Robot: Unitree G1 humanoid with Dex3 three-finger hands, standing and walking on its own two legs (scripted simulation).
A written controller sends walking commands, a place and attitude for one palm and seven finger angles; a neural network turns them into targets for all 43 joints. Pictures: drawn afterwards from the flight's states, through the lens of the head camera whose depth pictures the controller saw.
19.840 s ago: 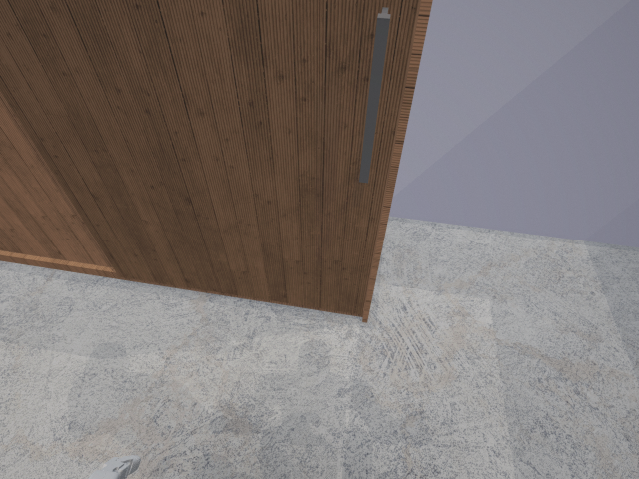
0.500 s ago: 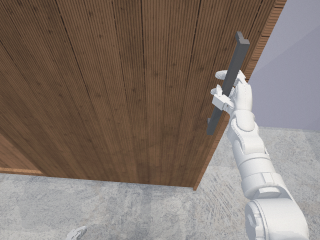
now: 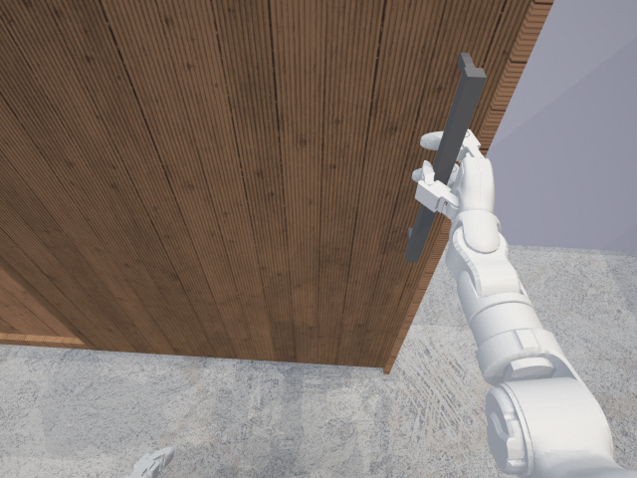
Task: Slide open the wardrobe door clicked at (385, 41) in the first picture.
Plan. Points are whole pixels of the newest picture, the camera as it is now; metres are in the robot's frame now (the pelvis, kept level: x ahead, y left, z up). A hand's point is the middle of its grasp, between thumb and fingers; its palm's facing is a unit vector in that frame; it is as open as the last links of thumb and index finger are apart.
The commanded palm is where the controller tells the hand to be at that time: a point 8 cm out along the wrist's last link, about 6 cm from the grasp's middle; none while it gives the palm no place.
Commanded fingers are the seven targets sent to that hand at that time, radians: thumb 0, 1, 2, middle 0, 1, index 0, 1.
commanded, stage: step sideways, sliding the door along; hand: right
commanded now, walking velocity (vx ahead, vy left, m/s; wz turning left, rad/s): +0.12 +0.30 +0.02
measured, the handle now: (433, 176) +0.50 -0.13 +0.11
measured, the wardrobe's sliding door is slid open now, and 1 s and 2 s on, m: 0.00 0.03 0.30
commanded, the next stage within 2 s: none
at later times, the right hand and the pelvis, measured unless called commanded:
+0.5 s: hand (417, 186) +0.45 -0.09 +0.13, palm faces +0.19 +0.97 -0.13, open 6.0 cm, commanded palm +0.43 -0.08 +0.14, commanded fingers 0.00 -0.90 -0.90 0.45 1.40 0.45 1.40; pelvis +0.02 +0.06 +0.01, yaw -1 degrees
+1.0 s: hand (387, 181) +0.46 -0.05 +0.13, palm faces +0.43 +0.89 -0.12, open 6.4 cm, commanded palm +0.42 -0.01 +0.14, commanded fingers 0.00 -0.90 -0.90 0.45 1.40 0.45 1.40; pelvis +0.07 +0.18 +0.00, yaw -8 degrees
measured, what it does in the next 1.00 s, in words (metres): steps to the left: left foot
